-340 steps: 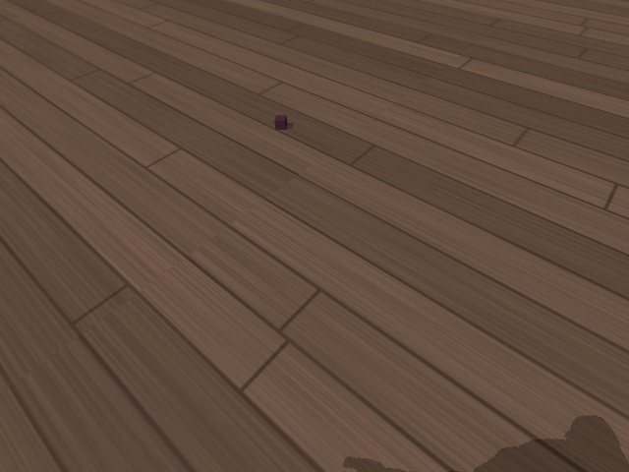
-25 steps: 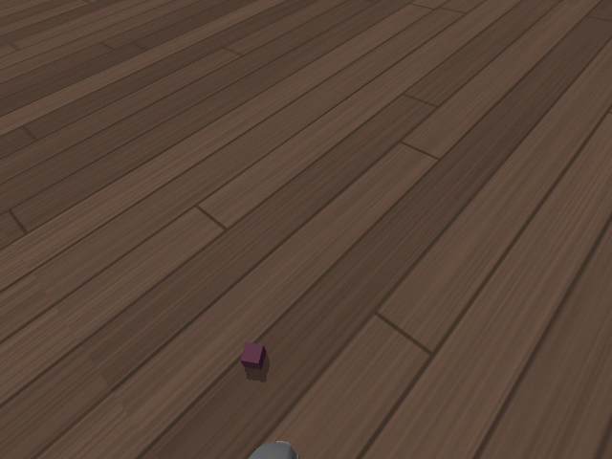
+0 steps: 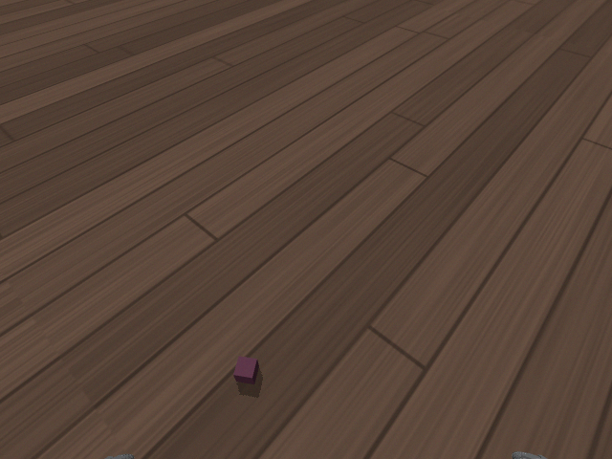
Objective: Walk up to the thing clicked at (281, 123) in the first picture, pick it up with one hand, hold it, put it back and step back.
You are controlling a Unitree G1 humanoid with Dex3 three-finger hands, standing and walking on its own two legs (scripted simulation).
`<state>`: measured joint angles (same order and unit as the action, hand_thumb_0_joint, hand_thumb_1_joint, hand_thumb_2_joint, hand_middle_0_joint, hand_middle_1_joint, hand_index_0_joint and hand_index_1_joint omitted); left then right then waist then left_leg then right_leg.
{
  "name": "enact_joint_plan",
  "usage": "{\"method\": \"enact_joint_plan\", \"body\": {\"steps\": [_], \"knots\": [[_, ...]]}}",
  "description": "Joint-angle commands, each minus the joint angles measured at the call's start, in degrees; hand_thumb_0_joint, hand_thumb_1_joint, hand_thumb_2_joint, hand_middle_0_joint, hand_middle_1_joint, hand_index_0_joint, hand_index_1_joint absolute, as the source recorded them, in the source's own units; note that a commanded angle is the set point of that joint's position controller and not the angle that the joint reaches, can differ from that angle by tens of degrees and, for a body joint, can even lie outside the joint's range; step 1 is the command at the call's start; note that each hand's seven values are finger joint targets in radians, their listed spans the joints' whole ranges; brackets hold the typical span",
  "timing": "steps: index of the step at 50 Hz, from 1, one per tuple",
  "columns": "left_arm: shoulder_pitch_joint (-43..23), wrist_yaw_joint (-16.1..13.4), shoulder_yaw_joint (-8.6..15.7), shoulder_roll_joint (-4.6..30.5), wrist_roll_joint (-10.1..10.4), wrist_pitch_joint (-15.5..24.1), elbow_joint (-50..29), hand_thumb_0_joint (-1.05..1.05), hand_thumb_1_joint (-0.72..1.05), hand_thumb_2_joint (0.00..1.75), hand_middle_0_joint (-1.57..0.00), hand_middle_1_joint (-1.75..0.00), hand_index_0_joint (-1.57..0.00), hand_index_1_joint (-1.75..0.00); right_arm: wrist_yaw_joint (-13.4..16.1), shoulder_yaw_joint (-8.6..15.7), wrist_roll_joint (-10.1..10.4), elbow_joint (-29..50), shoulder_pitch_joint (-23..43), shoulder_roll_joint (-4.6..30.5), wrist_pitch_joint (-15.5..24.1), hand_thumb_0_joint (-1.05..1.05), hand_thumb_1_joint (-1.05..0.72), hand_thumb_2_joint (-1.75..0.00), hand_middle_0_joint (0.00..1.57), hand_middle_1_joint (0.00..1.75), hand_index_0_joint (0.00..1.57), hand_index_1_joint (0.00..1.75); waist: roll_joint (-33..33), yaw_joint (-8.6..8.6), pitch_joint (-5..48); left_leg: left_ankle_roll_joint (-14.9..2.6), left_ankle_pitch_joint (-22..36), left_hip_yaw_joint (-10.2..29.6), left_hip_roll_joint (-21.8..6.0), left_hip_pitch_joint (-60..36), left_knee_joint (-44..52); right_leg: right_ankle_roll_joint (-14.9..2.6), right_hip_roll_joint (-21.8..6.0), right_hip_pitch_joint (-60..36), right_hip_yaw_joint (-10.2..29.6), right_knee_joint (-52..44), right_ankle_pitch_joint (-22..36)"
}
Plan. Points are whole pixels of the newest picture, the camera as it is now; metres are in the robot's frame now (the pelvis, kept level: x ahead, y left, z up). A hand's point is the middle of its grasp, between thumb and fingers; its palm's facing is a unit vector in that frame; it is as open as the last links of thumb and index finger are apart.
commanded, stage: walk up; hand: left
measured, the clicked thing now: (246, 370) +0.50 +0.24 -0.73
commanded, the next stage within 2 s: stand in 0.94 s
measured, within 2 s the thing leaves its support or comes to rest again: neither
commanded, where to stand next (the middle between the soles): +0.11 +0.02 m, yaw +0 degrees
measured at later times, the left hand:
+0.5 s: hand out of the picture +0.09 +0.25 -0.13, palm faces -0.01 -0.94 -0.34, open 7.4 cm
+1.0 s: hand out of the picture +0.09 +0.24 -0.13, palm faces +0.01 -0.94 -0.34, open 7.4 cm
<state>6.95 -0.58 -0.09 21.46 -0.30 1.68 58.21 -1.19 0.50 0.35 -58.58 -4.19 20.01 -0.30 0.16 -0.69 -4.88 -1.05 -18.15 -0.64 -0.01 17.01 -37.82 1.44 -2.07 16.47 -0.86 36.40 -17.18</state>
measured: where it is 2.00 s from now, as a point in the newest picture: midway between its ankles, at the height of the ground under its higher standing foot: outside the picture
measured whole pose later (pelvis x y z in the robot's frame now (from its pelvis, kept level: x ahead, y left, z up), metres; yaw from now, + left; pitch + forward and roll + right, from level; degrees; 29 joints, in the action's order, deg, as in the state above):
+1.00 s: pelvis +0.01 -0.01 +0.03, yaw +1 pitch -2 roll +0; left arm 4.5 0.2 1.1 19.9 -0.7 0.9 67.4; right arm -1.0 0.6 -0.6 -66.9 -4.4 19.4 0.1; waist 0.2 -0.1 -3.1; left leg 0.3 -9.0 0.2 -0.4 7.6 -18.8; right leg 0.9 -1.4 7.0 -2.0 17.8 -8.6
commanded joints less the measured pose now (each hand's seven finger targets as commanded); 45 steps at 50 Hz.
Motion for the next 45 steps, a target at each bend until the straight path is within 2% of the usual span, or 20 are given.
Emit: {"method": "enact_joint_plan", "body": {"steps": [1, 4, 6, 11, 12, 15, 23, 26, 28, 30, 34, 39, 45], "knots": [[-2.49, -0.38, 2.82, 12.42, 0.50, 1.32, -0.59, 0.00, 0.90, 0.90, -0.20, -0.30, -0.20, -0.30, 0.83, 2.34, -0.38, 0.76, 4.25, 13.52, 1.98, 0.00, -0.90, -0.90, 0.20, 0.30, 0.20, 0.30, -2.10, -0.75, 5.19, -2.47, 5.71, 11.60, -8.37, 1.80, 16.64, -3.09, -2.95, -7.87, 4.56, -9.52, 5.52], [-3.01, -0.37, 2.47, 12.02, 0.97, 1.32, 1.17, 0.00, 0.90, 0.90, -0.20, -0.30, -0.20, -0.30, 0.95, 2.24, -0.20, -0.98, 5.30, 13.17, 2.14, 0.00, -0.90, -0.90, 0.20, 0.30, 0.20, 0.30, -4.59, -1.10, 7.75, -1.21, 13.81, 9.24, -7.40, -3.42, 16.78, -2.83, -4.35, -9.22, 4.47, -11.68, 11.52], [-5.09, -0.31, 2.33, 12.05, 0.95, 1.20, 1.86, 0.00, 0.90, 0.90, -0.20, -0.30, -0.20, -0.30, 1.00, 2.23, -0.18, -2.06, 4.68, 12.71, 2.01, 0.00, -0.90, -0.90, 0.20, 0.30, 0.20, 0.30, -3.00, -0.36, 7.96, -0.87, 14.89, 8.22, -6.80, -4.71, 17.56, -2.50, -4.85, -9.92, 4.64, -13.58, 12.53], [-6.16, -0.02, 1.95, 11.46, 0.71, 0.80, 3.70, 0.00, 0.90, 0.90, -0.20, -0.30, -0.20, -0.30, 0.99, 2.31, -0.07, -3.56, 5.04, 12.61, 1.87, 0.00, -0.90, -0.90, 0.20, 0.30, 0.20, 0.30, -2.04, -0.29, 9.08, -0.65, 15.16, 7.24, -7.00, -8.57, 19.78, -2.08, -5.55, -10.58, 4.51, -17.09, 12.26], [-7.02, 0.01, 2.04, 11.47, 0.59, 0.79, 3.91, 0.00, 0.90, 0.90, -0.20, -0.30, -0.20, -0.30, 1.02, 2.37, -0.11, -3.99, 4.47, 12.44, 1.84, 0.00, -0.90, -0.90, 0.20, 0.30, 0.20, 0.30, -1.10, 0.20, 9.21, -0.51, 15.86, 6.86, -6.78, -8.43, 19.82, -2.12, -5.71, -11.16, 4.57, -17.69, 12.52], [-7.20, 0.05, 2.05, 11.45, 0.53, 0.67, 4.94, 0.00, 0.90, 0.90, -0.20, -0.30, -0.20, -0.30, 1.07, 2.45, -0.12, -4.75, 4.69, 12.63, 1.69, 0.00, -0.90, -0.90, 0.20, 0.30, 0.20, 0.30, -0.94, 0.31, 8.09, -0.26, 14.37, 6.57, -6.71, -9.33, 20.98, -1.94, -5.85, -10.04, 4.65, -18.96, 11.78], [-7.76, 0.34, 2.43, 11.35, 0.02, 0.45, 6.05, 0.00, 0.90, 0.90, -0.20, -0.30, -0.20, -0.30, 0.88, 2.33, -0.57, -5.59, 4.57, 12.70, 1.39, 0.00, -0.90, -0.90, 0.20, 0.30, 0.20, 0.30, -0.12, 0.63, 5.15, -0.03, 4.29, 7.15, -6.36, -7.60, 23.70, -1.91, -5.76, -8.01, 5.18, -21.66, 6.03], [-7.06, 0.39, 2.62, 11.30, -0.21, 0.61, 6.25, 0.00, 0.90, 0.90, -0.20, -0.30, -0.20, -0.30, 0.83, 2.30, -0.57, -5.44, 4.44, 12.73, 1.48, 0.00, -0.90, -0.90, 0.20, 0.30, 0.20, 0.30, -0.25, 0.46, 6.29, -0.11, 6.27, 7.01, -6.68, -8.60, 23.49, -1.96, -5.88, -9.00, 5.04, -21.72, 7.57], [-6.92, 0.36, 2.70, 11.27, -0.14, 0.71, 6.45, 0.00, 0.90, 0.90, -0.20, -0.30, -0.20, -0.30, 0.87, 2.25, -0.53, -5.47, 4.38, 12.25, 1.54, 0.00, -0.90, -0.90, 0.20, 0.30, 0.20, 0.30, 0.19, 0.40, 6.30, 0.02, 9.83, 6.62, -6.53, -9.41, 22.77, -1.81, -6.04, -8.70, 5.28, -22.11, 8.62], [-7.62, 0.34, 2.79, 11.36, -0.19, 0.67, 6.31, 0.00, 0.90, 0.90, -0.20, -0.30, -0.20, -0.30, 0.93, 2.34, -0.61, -5.48, 3.91, 12.28, 1.47, 0.00, -0.90, -0.90, 0.20, 0.30, 0.20, 0.30, 0.14, 0.90, 5.91, 0.18, 9.44, 6.41, -6.25, -8.75, 22.79, -1.65, -6.12, -8.89, 5.24, -22.20, 9.08], [-6.95, 0.33, 2.86, 11.06, -0.22, 0.61, 6.36, 0.00, 0.90, 0.90, -0.20, -0.30, -0.20, -0.30, 0.96, 2.39, -0.62, -5.36, 3.67, 12.14, 1.46, 0.00, -0.90, -0.90, 0.20, 0.30, 0.20, 0.30, -0.25, 0.71, 6.34, 0.03, 9.20, 6.52, -6.36, -8.85, 23.07, -1.71, -6.03, -9.42, 4.96, -22.03, 8.65], [-6.32, 0.19, 3.00, 10.86, -0.32, 0.67, 6.31, 0.00, 0.90, 0.90, -0.20, -0.30, -0.20, -0.30, 0.96, 2.48, -0.66, -5.40, 3.52, 11.86, 1.33, 0.00, -0.90, -0.90, 0.20, 0.30, 0.20, 0.30, -0.03, 0.67, 6.46, 0.01, 11.86, 6.49, -6.47, -9.59, 22.29, -1.64, -5.98, -9.27, 4.86, -22.90, 8.06], [-6.39, 0.13, 3.13, 10.73, -0.40, 0.58, 5.87, 0.00, 0.90, 0.90, -0.20, -0.30, -0.20, -0.30, 1.01, 2.52, -0.69, -5.33, 2.95, 12.08, 1.24, 0.00, -0.90, -0.90, 0.20, 0.30, 0.20, 0.30, -0.31, 0.79, 7.20, -0.10, 12.02, 6.59, -6.69, -9.07, 22.45, -1.62, -5.95, -10.91, 4.46, -22.42, 9.73]]}}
